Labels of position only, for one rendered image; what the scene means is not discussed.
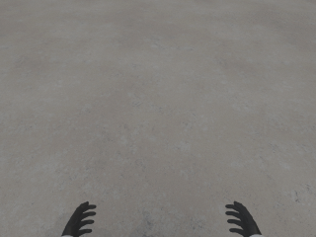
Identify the left robot hand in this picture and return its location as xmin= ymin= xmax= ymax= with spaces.
xmin=61 ymin=201 xmax=96 ymax=237

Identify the right robot hand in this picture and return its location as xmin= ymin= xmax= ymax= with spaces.
xmin=225 ymin=200 xmax=262 ymax=237

